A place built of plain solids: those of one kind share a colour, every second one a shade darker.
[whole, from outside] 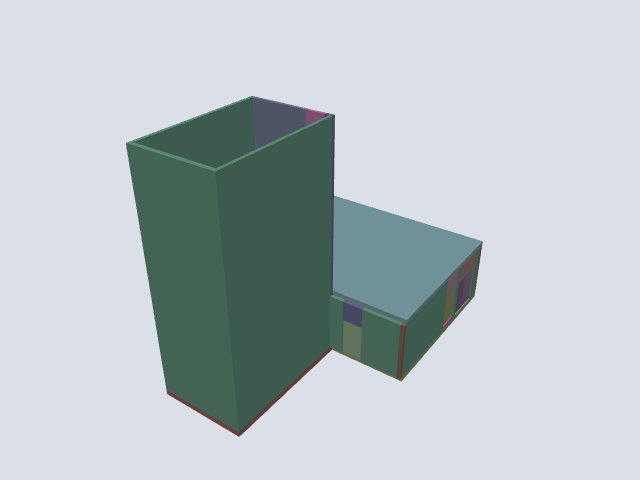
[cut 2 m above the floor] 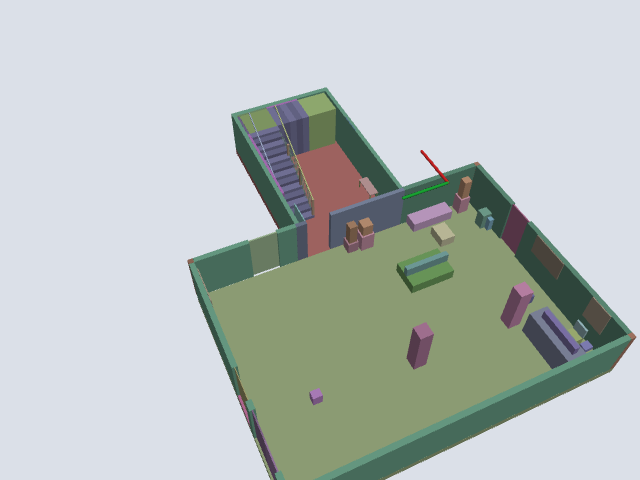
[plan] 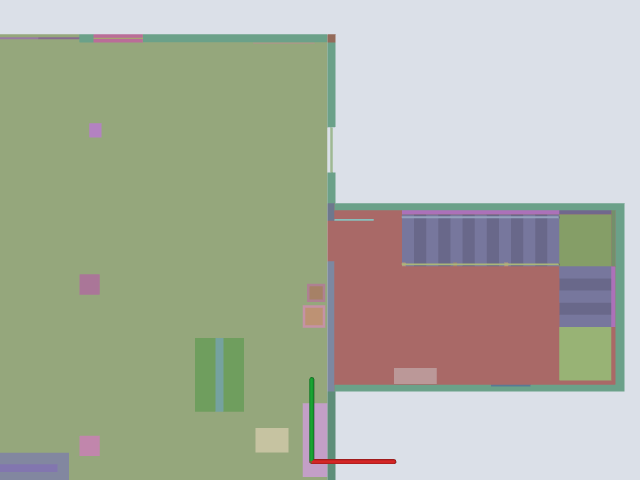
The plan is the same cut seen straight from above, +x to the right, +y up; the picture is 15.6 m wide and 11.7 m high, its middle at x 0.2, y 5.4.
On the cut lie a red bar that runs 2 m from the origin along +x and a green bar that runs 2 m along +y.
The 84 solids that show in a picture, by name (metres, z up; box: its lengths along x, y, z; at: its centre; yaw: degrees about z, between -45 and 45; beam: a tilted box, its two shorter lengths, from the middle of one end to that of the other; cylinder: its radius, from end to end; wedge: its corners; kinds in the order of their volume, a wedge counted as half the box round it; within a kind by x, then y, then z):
{
 "wall_1": {"box": [0.2, 11.8, 3.2], "at": [-8.37, 4.32, 1.6]},
 "wall_2": {"box": [0.6, 0.2, 3.2], "at": [-7.97, 10.32, 1.6]},
 "wall_3": {"box": [5.29, 0.2, 3.2], "at": [-5.63, -1.68, 1.6]},
 "wall_4": {"box": [0.35, 0.2, 3.2], "at": [-5.49, 10.32, 1.6]},
 "wall_5": {"box": [4.5, 0.2, 3.2], "at": [-1.87, 10.32, 1.6]},
 "wall_6": {"box": [2.37, 0.2, 3.2], "at": [-0.8, -1.68, 1.6]},
 "wall_7": {"box": [0.2, 3.29, 3.2], "at": [0.48, 0.06, 1.6]},
 "wall_8": {"box": [0.2, 0.75, 3.2], "at": [0.48, 6.67, 1.6]},
 "wall_9": {"box": [0.2, 2.07, 3.2], "at": [0.48, 9.18, 1.6]},
 "wall_10": {"box": [6.85, 0.17, 12.41], "at": [3.98, 1.79, 6.21]},
 "wall_11": {"box": [6.85, 0.17, 12.41], "at": [3.98, 6.21, 6.21]},
 "wall_12": {"box": [0.22, 4.59, 12.41], "at": [7.51, 4.0, 6.21]},
 "lobby_floor_slab_1": {"box": [8.85, 12.2, 0.3], "at": [-4.04, 4.32, -0.15]},
 "lobby_ceiling_slab_1": {"box": [8.85, 12.2, 0.25], "at": [-4.04, 4.32, 3.32]},
 "tread_slab_1": {"box": [0.3, 1.27, 0.16], "at": [2.35, 5.39, 0.08]},
 "tread_slab_2": {"box": [0.3, 1.27, 0.31], "at": [2.64, 5.39, 0.16]},
 "tread_slab_3": {"box": [0.3, 1.27, 0.47], "at": [2.94, 5.39, 0.24]},
 "tread_slab_4": {"box": [0.3, 1.27, 0.62], "at": [3.23, 5.39, 0.31]},
 "tread_slab_5": {"box": [0.3, 1.27, 0.78], "at": [3.53, 5.39, 0.39]},
 "tread_slab_6": {"box": [0.3, 1.27, 0.94], "at": [3.82, 5.39, 0.47]},
 "tread_slab_7": {"box": [0.3, 1.27, 1.1], "at": [4.12, 5.39, 0.55]},
 "tread_slab_8": {"box": [0.3, 1.27, 1.25], "at": [4.42, 5.39, 0.63]},
 "tread_slab_9": {"box": [0.3, 1.27, 1.41], "at": [4.71, 5.39, 0.71]},
 "tread_slab_10": {"box": [0.3, 1.27, 1.57], "at": [5.01, 5.39, 0.79]},
 "tread_slab_11": {"box": [0.3, 1.27, 1.73], "at": [5.3, 5.39, 0.86]},
 "tread_slab_12": {"box": [0.3, 1.27, 1.88], "at": [5.59, 5.39, 0.94]},
 "tread_slab_13": {"box": [0.3, 1.27, 2.04], "at": [5.89, 5.39, 1.02]},
 "tread_slab_14": {"box": [1.27, 0.3, 2.98], "at": [6.67, 3.43, 1.49]},
 "tread_slab_15": {"box": [1.27, 0.3, 2.82], "at": [6.67, 3.72, 1.41]},
 "tread_slab_16": {"box": [1.27, 0.3, 2.67], "at": [6.67, 4.02, 1.33]},
 "tread_slab_17": {"box": [1.27, 0.3, 2.51], "at": [6.67, 4.32, 1.26]},
 "tread_slab_18": {"box": [1.27, 0.3, 2.35], "at": [6.67, 4.61, 1.18]},
 "floor_slab_1": {"box": [7.24, 4.59, 0.3], "at": [4.0, 4.0, -0.15]},
 "landing_slab_1": {"box": [1.27, 1.31, 3.14], "at": [6.67, 2.63, 1.57]},
 "landing_slab_2": {"box": [1.27, 1.27, 2.19], "at": [6.67, 5.39, 1.1]},
 "wall_cheek_1": {"box": [0.17, 3.18, 12.41], "at": [0.47, 3.29, 6.21]},
 "wall_cheek_2": {"box": [0.17, 0.43, 12.41], "at": [0.47, 6.08, 6.21]},
 "wall_wall_1": {"box": [3.83, 0.1, 11.81], "at": [4.12, 6.07, 5.91]},
 "wall_wall_2": {"box": [0.1, 1.48, 11.81], "at": [7.35, 4.02, 5.91]},
 "lobby_desk_body_1": {"box": [2.2, 0.75, 1.1], "at": [-7.02, -0.16, 0.55]},
 "wall_head_1": {"box": [0.17, 0.98, 10.35], "at": [0.47, 5.38, 7.24]},
 "wall_land_far_wall_1": {"box": [0.1, 1.37, 11.81], "at": [7.35, 5.44, 5.91]},
 "lobby_column_shaft_1": {"box": [0.5, 0.5, 3.2], "at": [-5.42, 0.38, 1.6]},
 "lobby_column_shaft_2": {"box": [0.5, 0.5, 3.2], "at": [-5.42, 4.32, 1.6]},
 "wall_land_wall_1": {"box": [1.27, 0.1, 11.81], "at": [6.67, 6.07, 5.91]},
 "lobby_island_seat_1": {"box": [1.2, 1.8, 0.45], "at": [-2.25, 2.11, 0.22]},
 "lobby_planter_box_1": {"box": [0.55, 0.55, 0.8], "at": [0.06, 3.54, 0.4]},
 "lobby_planter_box_2": {"box": [0.45, 0.45, 0.8], "at": [0.1, -1.02, 0.4]},
 "lobby_planter_box_3": {"box": [0.45, 0.45, 0.5], "at": [0.1, 4.11, 0.25]},
 "lobby_seats_seat_1": {"box": [0.6, 1.8, 0.45], "at": [0.08, 0.52, 0.22]},
 "wall_head_lobby_entrance_1": {"box": [2.0, 0.2, 1.0], "at": [-6.67, 10.32, 2.7]},
 "wallpost_1": {"box": [0.2, 0.2, 3.2], "at": [-8.37, -1.68, 1.6]},
 "wallpost_2": {"box": [0.2, 0.2, 3.2], "at": [-8.37, 10.32, 1.6]},
 "wallpost_3": {"box": [0.2, 0.2, 3.2], "at": [0.48, 10.32, 1.6]},
 "lobby_planter_plant_1": {"box": [0.43, 0.43, 0.5], "at": [0.06, 3.54, 1.05]},
 "lobby_planter_plant_2": {"box": [0.33, 0.33, 0.9], "at": [0.1, -1.02, 1.25]},
 "lobby_planter_plant_3": {"box": [0.33, 0.33, 0.9], "at": [0.1, 4.11, 0.95]},
 "wall_head_lobby_lift_1": {"box": [0.2, 1.1, 1.1], "at": [0.48, 7.59, 2.65]},
 "wall_head_lobby_glazing_1": {"box": [1.2, 0.2, 1.0], "at": [-4.72, 10.32, 2.7]},
 "lobby_table_top_1": {"box": [0.8, 0.6, 0.42], "at": [-0.97, 0.52, 0.21]},
 "lobby_entrance_leaf_1": {"box": [1.0, 0.05, 1.9], "at": [-7.17, 10.32, 1.25]},
 "lobby_entrance_leaf_2": {"box": [1.0, 0.05, 2.0], "at": [-6.17, 10.32, 1.2]},
 "lobby_board_panel_1": {"box": [0.9, 0.04, 1.2], "at": [-7.09, -1.56, 1.5]},
 "lobby_board_panel_2": {"box": [1.5, 0.04, 1.2], "at": [-4.38, -1.56, 1.7]},
 "lobby_board_panel_3": {"box": [1.5, 0.04, 0.9], "at": [-0.68, 10.2, 1.55]},
 "lobby_island_spine_1": {"box": [0.2, 1.8, 0.4], "at": [-2.25, 2.11, 0.65]},
 "lobby_lift_leaf_1": {"box": [0.06, 1.1, 2.1], "at": [0.48, 7.59, 1.05]},
 "lobby_bin_body_1": {"box": [0.4, 0.4, 0.75], "at": [-1.01, -1.36, 0.37]},
 "lobby_desk_chair_seat_1": {"box": [0.5, 0.5, 0.48], "at": [-7.02, -1.03, 0.24]},
 "lobby_desk_screen_1": {"box": [1.64, 0.19, 0.35], "at": [-7.02, -0.16, 1.27]},
 "lobby_back_door_leaf_1": {"box": [1.0, 0.05, 2.1], "at": [-2.48, -1.68, 1.05]},
 "door_leaf_1": {"box": [0.97, 0.045, 2.04], "at": [4.85, 1.85, 1.02]},
 "door_front_leaf_open_1": {"box": [0.96, 0.045, 2.05], "at": [1.03, 5.89, 1.03]},
 "lobby_glazing_pane_1": {"box": [1.2, 0.03, 2.05], "at": [-4.72, 10.32, 1.17]},
 "lobby_left_box_1": {"box": [0.3, 0.35, 0.45], "at": [-5.27, 8.07, 0.22]},
 "wall_sill_lobby_glazing_1": {"box": [1.2, 0.2, 0.15], "at": [-4.72, 10.32, 0.07]},
 "lobby_extinguisher_body_1": {"box": [0.2, 0.2, 0.6], "at": [-1.31, -1.46, 0.3]},
 "lobby_parcel_box_1": {"box": [0.3, 0.35, 0.2], "at": [-7.44, -1.36, 0.1]},
 "lobby_desk_chair_back_1": {"box": [0.5, 0.08, 0.47], "at": [-7.02, -1.24, 0.71]},
 "furn_bench_top_1": {"box": [1.04, 0.4, 0.043], "at": [2.52, 2.09, 0.43]},
 "posts_1": {"box": [0.09, 0.09, 0.93], "at": [2.25, 4.81, 0.62]},
 "posts_2": {"box": [0.09, 0.09, 0.96], "at": [3.49, 4.81, 1.27]},
 "rail_top_1": {"beam": [0.047, 0.047], "from": [2.2, 4.81, 1.06], "to": [6.03, 4.81, 3.1]},
 "handrail_rail_1": {"beam": [0.045, 0.045], "from": [2.2, 5.95, 1.06], "to": [6.03, 5.95, 3.1]}
}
